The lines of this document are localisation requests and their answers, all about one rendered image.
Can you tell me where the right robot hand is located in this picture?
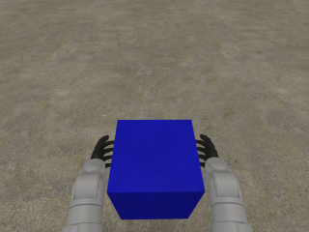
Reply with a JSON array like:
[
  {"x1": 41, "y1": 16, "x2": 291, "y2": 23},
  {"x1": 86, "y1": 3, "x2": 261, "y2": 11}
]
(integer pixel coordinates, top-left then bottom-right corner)
[{"x1": 195, "y1": 134, "x2": 219, "y2": 168}]

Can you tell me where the right robot forearm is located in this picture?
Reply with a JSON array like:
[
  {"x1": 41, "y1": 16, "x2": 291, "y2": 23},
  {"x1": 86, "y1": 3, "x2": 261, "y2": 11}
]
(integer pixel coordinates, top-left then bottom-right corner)
[{"x1": 205, "y1": 157, "x2": 253, "y2": 232}]

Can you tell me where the left robot hand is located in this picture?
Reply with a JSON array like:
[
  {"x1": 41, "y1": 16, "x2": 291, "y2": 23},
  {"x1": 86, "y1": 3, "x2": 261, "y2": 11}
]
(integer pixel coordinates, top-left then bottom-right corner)
[{"x1": 90, "y1": 134, "x2": 115, "y2": 168}]

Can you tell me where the left robot forearm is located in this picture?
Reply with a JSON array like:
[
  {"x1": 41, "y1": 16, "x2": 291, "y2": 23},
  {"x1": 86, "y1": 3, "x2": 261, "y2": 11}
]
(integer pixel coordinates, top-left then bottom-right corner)
[{"x1": 62, "y1": 159, "x2": 106, "y2": 232}]

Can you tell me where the carton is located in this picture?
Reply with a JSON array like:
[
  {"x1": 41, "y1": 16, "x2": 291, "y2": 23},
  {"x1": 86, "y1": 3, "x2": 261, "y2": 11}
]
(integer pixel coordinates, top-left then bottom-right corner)
[{"x1": 106, "y1": 119, "x2": 205, "y2": 220}]

